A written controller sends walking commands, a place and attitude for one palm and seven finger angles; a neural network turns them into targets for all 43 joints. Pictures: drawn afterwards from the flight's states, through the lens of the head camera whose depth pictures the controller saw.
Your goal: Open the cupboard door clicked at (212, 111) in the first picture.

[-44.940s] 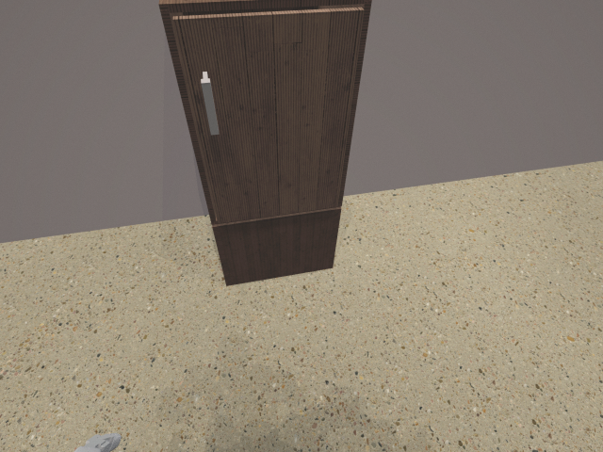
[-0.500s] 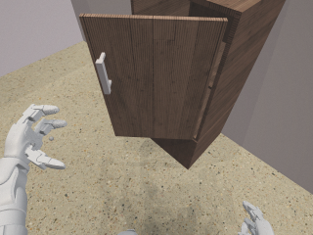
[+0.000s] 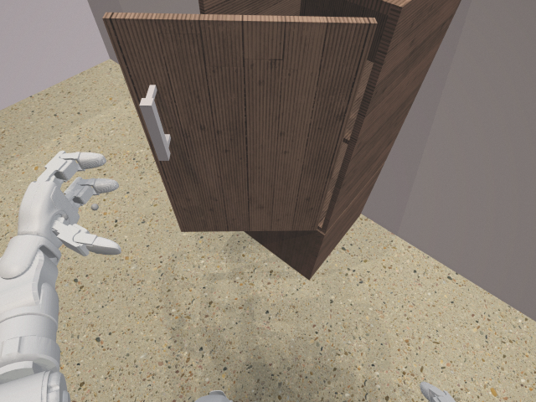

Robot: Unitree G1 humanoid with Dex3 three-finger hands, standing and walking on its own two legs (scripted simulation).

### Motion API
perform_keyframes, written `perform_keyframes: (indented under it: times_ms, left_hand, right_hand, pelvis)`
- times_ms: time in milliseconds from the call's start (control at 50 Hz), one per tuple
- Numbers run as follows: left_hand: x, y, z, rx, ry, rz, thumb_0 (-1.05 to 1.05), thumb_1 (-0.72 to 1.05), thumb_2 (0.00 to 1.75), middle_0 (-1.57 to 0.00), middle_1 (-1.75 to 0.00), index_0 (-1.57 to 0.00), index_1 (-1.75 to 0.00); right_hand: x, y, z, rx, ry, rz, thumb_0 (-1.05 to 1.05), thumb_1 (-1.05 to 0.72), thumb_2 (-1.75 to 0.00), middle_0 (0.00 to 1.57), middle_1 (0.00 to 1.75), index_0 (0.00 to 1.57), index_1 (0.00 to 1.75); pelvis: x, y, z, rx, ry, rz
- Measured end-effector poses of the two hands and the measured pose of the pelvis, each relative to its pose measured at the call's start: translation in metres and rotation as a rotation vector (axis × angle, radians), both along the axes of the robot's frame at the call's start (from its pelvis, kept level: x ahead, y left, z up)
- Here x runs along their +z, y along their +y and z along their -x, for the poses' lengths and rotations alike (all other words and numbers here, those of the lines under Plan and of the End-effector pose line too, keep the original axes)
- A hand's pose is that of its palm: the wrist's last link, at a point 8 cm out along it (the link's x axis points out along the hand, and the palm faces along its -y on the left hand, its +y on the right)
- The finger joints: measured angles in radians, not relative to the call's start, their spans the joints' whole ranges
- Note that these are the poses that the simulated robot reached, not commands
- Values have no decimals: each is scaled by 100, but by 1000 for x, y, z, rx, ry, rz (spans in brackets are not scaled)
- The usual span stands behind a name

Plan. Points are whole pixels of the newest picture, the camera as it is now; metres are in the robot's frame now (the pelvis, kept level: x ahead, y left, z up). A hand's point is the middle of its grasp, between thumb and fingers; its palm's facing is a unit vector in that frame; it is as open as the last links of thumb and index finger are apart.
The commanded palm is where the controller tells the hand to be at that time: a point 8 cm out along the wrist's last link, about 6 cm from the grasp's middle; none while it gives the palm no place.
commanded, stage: move the hooked fingers beside the handle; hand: left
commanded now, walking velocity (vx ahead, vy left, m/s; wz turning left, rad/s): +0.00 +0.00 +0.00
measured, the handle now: (158, 124) +0.55 +0.21 +0.07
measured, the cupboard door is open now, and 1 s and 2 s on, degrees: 41 41 41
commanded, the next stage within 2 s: slide the fingers in behind the handle in 1.78 s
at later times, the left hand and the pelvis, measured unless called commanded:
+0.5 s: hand (112, 171) +0.44 +0.26 +0.08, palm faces +0.06 -1.00 -0.01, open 14.0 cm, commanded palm +0.42 +0.30 +0.08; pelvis -0.01 +0.00 -0.01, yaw +0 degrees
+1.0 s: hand (122, 141) +0.51 +0.26 +0.08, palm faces +0.05 -1.00 -0.01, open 14.0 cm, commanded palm +0.48 +0.30 +0.07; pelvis +0.00 +0.00 -0.02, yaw -2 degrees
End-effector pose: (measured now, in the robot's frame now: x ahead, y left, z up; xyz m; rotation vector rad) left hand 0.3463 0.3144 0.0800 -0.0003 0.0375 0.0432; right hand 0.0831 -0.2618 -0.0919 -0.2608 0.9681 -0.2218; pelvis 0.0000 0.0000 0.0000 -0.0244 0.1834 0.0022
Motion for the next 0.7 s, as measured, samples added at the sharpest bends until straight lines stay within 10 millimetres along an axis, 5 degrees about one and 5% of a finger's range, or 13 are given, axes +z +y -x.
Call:
perform_keyframes:
  times_ms: [340,700]
  left_hand:
    - [3,-7,-42,-13,-1,-2,-1,-50,30,-30,-120,-30,-120]
    - [2,-6,-98,-1,3,0,-1,-50,30,-30,-120,-30,-120]
  right_hand:
    - [-7,7,9,2,71,3,0,-90,-90,20,30,20,30]
    - [-16,-9,83,-110,306,36,0,-90,-90,20,30,20,30]
  pelvis:
    - [-5,7,3,5,31,10]
    - [-15,1,5,-12,105,18]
